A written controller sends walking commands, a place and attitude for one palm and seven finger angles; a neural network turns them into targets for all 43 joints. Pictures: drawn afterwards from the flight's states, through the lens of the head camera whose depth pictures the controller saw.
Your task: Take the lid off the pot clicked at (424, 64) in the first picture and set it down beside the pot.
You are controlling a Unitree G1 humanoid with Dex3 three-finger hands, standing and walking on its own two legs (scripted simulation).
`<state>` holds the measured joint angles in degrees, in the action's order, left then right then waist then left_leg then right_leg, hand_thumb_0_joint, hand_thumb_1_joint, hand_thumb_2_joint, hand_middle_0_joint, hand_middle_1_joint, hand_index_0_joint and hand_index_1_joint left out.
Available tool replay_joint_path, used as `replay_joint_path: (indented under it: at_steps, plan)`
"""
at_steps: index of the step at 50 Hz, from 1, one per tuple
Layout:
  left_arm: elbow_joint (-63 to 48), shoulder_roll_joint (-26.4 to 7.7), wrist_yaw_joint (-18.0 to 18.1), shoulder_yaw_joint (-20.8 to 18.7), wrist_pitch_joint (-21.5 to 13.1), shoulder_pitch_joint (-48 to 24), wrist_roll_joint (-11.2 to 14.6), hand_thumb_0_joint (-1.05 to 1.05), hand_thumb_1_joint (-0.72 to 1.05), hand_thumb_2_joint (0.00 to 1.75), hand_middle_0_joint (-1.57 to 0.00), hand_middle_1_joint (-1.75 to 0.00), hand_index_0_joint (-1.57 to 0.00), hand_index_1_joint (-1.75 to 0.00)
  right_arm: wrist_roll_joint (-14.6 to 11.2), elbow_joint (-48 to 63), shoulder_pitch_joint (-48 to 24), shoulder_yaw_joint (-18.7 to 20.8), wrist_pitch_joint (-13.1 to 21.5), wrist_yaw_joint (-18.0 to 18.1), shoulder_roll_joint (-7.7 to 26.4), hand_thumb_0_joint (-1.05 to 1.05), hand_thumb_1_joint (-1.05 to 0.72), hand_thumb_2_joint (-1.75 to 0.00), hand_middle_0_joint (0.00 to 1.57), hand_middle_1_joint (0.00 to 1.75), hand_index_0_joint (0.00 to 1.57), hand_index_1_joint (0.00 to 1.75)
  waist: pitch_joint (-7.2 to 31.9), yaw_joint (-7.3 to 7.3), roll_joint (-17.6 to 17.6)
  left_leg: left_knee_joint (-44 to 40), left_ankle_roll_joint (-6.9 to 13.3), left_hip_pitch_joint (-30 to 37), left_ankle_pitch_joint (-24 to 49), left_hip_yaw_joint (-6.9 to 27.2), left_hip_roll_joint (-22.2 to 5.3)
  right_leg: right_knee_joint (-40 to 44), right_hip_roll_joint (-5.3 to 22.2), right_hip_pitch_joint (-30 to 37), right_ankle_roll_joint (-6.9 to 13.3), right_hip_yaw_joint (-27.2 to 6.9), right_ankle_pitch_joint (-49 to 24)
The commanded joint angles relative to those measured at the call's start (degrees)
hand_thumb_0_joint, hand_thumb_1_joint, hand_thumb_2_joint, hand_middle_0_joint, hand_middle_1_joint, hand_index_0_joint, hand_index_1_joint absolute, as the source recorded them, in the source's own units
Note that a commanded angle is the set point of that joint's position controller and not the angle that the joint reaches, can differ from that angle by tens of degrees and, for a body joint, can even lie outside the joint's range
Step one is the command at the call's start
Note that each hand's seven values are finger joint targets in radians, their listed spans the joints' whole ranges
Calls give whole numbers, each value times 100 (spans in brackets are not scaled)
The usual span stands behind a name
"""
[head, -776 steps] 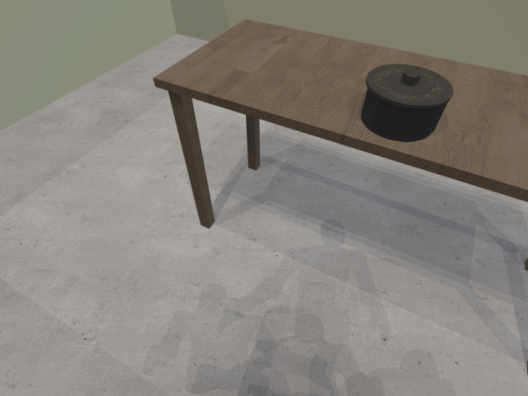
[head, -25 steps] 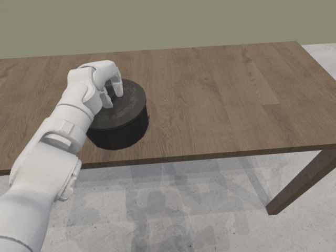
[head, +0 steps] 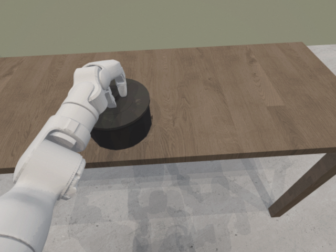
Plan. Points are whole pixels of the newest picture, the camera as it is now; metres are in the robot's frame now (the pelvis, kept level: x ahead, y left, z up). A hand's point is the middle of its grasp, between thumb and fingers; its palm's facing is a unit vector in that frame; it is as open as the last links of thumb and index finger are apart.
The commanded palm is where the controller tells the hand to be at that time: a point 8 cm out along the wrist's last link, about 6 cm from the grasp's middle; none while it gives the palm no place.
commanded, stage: lift the lid straight up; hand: left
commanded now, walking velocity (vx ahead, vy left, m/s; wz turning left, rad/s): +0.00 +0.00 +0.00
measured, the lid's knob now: (111, 95) +0.48 +0.15 +0.12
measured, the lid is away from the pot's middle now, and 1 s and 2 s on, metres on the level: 0.00 0.01 0.02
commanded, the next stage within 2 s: move the lid sideways beside the pot in 1.94 s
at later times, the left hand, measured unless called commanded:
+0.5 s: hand (104, 88) +0.46 +0.15 +0.17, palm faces -0.36 -0.12 -0.93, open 6.5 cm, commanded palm +0.45 +0.15 +0.24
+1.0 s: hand (97, 74) +0.45 +0.15 +0.21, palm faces -0.32 -0.11 -0.94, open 6.5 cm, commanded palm +0.45 +0.15 +0.29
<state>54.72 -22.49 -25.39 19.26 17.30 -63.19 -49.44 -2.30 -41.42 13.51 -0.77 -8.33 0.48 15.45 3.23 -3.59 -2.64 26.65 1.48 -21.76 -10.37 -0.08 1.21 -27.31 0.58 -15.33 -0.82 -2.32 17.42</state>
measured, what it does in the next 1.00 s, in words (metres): stands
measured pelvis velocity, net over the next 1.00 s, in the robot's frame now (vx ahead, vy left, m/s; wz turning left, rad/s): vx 0.00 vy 0.00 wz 0.01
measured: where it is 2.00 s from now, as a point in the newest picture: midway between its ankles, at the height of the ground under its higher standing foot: outside the picture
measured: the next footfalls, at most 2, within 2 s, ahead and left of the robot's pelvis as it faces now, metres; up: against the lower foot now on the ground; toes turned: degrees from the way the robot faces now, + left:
none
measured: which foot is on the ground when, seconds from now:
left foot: down 0.00-1.00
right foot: down 0.00-1.00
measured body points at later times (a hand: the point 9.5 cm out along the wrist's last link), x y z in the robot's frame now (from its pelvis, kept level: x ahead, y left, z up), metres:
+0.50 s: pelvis +0.00 -0.01 +0.00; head +0.02 -0.03 +0.45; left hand +0.47 +0.15 +0.22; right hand +0.12 -0.26 -0.13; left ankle +0.03 +0.11 -0.74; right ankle -0.04 -0.13 -0.74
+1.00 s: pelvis +0.00 +0.00 +0.00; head +0.01 -0.03 +0.45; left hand +0.47 +0.16 +0.26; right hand +0.11 -0.26 -0.13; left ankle +0.03 +0.11 -0.74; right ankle -0.04 -0.13 -0.74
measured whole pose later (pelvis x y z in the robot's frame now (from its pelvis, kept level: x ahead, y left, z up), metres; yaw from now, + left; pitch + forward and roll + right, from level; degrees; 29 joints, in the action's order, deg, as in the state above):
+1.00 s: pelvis +0.00 +0.00 +0.00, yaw +1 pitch +3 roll +0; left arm 48.2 -25.8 -31.4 18.4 21.1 -66.7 -49.4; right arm -2.3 -41.0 11.5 -1.2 -5.7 0.6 16.1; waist 2.2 -3.0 -3.3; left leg 24.9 1.3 -19.0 -9.4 0.6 1.4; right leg -25.8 0.7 -12.4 -0.6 -1.7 16.8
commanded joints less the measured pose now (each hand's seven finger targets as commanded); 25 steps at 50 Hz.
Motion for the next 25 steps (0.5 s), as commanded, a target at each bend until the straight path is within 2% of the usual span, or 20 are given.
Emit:
replay_joint_path:
  at_steps: [1, 3, 4, 5, 6, 7, 8, 10, 11, 13, 14, 15, 16, 17, 18, 20, 22, 23, 25]
  plan:
    - [-1349, -1130, 228, -562, -103, -3228, -21, 0, 82, 67, -96, -104, -98, -107, -10, 599, -148, 262, 225, 66, 798, 0, -90, -90, 20, 30, 20, 30, 2139, -128, 455, -16, 339, 2049, 1316, -95, 262, 357, -491, -146, 258, 346, -2059]
    - [-1638, -824, 219, -291, -124, -3366, 0, 0, 82, 67, -96, -104, -98, -108, -33, 646, -195, 257, 267, 39, 749, 0, -90, -90, 20, 30, 20, 30, 2220, -153, 227, -15, 320, 2231, 1460, -61, 265, 333, -507, -218, 275, 375, -2074]
    - [-1838, -890, 226, -364, -148, -3364, 12, 0, 82, 67, -96, -104, -98, -108, -12, 674, -186, 284, 308, 22, 749, 0, -90, -90, 20, 30, 20, 30, 2376, -122, 236, 26, 324, 2334, 1641, -22, 257, 336, -517, -157, 285, 384, -2161]
    - [-1721, -1201, 257, -618, -129, -3251, -16, 0, 82, 67, -96, -104, -98, -108, -8, 650, -194, 271, 312, 39, 777, 0, -90, -90, 20, 30, 20, 30, 2322, -91, 338, 19, 339, 2288, 1616, -30, 250, 349, -516, -106, 277, 361, -2178]
    - [-1643, -1321, 264, -699, -118, -3232, -36, 0, 82, 67, -96, -104, -98, -108, -5, 628, -179, 260, 310, 53, 786, 0, -90, -90, 20, 30, 20, 30, 2291, -78, 383, 0, 346, 2221, 1599, -49, 266, 353, -508, -53, 273, 356, -2236]
    - [-1473, -1326, 268, -683, -91, -3195, -49, 0, 82, 67, -96, -104, -98, -108, -27, 604, -214, 237, 297, 59, 783, 0, -90, -90, 20, 30, 20, 30, 2098, -79, 455, -31, 339, 2074, 1544, -57, 275, 358, -509, -57, 273, 366, -2222]
    - [-1699, -1205, 267, -558, -89, -3412, -30, 0, 82, 67, -96, -104, -98, -108, -38, 622, -224, 245, 313, 44, 769, 0, -90, -90, 20, 30, 20, 30, 2171, -103, 348, -67, 333, 2169, 1472, -71, 276, 370, -505, -77, 259, 362, -2167]
    - [-2391, -1665, 338, -917, -195, -3622, -44, 0, 82, 67, -96, -104, -98, -108, -14, 726, -272, 268, 408, 34, 772, 0, -90, -90, 20, 30, 20, 30, 2789, -5, 124, 7, 341, 2506, 1882, -12, 253, 305, -489, 196, 273, 307, -2448]
    - [-2253, -1630, 349, -903, -181, -3402, -82, 0, 82, 67, -96, -104, -98, -108, -7, 723, -315, 259, 431, 35, 758, 0, -90, -90, 20, 30, 20, 30, 2721, 21, 118, 56, 345, 2484, 2060, -10, 259, 276, -489, 183, 283, 313, -2559]
    - [-1870, -1232, 310, -624, -14, -3112, 14, 0, 82, 67, -96, -104, -98, -108, -46, 670, -332, 257, 375, 8, 752, 0, -90, -90, 20, 30, 20, 30, 2191, -37, 465, -25, 335, 2221, 1773, -54, 265, 341, -512, 32, 254, 378, -2394]
    - [-2077, -1494, 301, -839, -6, -3221, 22, 0, 82, 67, -96, -104, -98, -108, -32, 675, -331, 279, 382, 11, 789, 0, -90, -90, 20, 30, 20, 30, 2366, 8, 513, -33, 345, 2235, 1790, -77, 271, 376, -497, 217, 250, 341, -2511]
    - [-2241, -1712, 299, -926, -8, -3384, 12, 0, 82, 67, -96, -104, -98, -108, -35, 725, -422, 245, 410, 27, 795, 0, -90, -90, 20, 30, 20, 30, 2461, 24, 323, -27, 357, 2286, 1784, -72, 288, 354, -474, 253, 243, 298, -2547]
    - [-2142, -1873, 306, -1037, 7, -3480, -44, 0, 82, 67, -96, -104, -98, -108, -25, 686, -410, 238, 426, 52, 786, 0, -90, -90, 20, 30, 20, 30, 2429, 16, 399, -12, 373, 2254, 1749, -70, 301, 360, -476, 262, 240, 290, -2565]
    - [-1871, -1669, 270, -823, 47, -3456, -94, 0, 82, 67, -96, -104, -98, -108, -33, 653, -430, 217, 414, 71, 772, 0, -90, -90, 20, 30, 20, 30, 2246, -27, 449, -31, 368, 2138, 1631, -83, 314, 374, -476, 160, 237, 303, -2465]
    - [-1948, -1695, 259, -842, 62, -3510, -104, 0, 82, 67, -96, -104, -98, -108, -46, 640, -403, 226, 411, 73, 774, 0, -90, -90, 20, 30, 20, 30, 2252, -25, 411, -49, 359, 2165, 1601, -92, 302, 382, -467, 153, 232, 307, -2425]
    - [-2234, -1745, 218, -850, 20, -3623, -123, 0, 82, 67, -96, -104, -98, -108, -32, 704, -479, 223, 454, 70, 773, 0, -90, -90, 20, 30, 20, 30, 2517, 4, 182, -2, 348, 2326, 1760, -57, 302, 344, -455, 218, 251, 279, -2526]
    - [-1847, -1481, 155, -693, 117, -3334, -108, 0, 82, 67, -96, -104, -98, -108, -32, 665, -463, 223, 427, 67, 756, 0, -90, -90, 20, 30, 20, 30, 2236, -17, 313, -22, 341, 2227, 1669, -58, 304, 370, -468, 82, 251, 330, -2394]
    - [-1808, -1519, 110, -712, 152, -3341, -87, 0, 82, 67, -96, -104, -98, -108, -39, 650, -468, 220, 403, 76, 780, 0, -90, -90, 20, 30, 20, 30, 2203, -24, 409, -32, 341, 2165, 1609, -72, 311, 380, -466, 113, 241, 324, -2406]
    - [-2092, -1566, 41, -699, 155, -3643, -90, 0, 82, 67, -96, -104, -98, -108, -26, 709, -493, 220, 420, 76, 775, 0, -90, -90, 20, 30, 20, 30, 2397, -35, 289, -14, 353, 2297, 1696, -70, 319, 391, -446, 184, 237, 292, -2507]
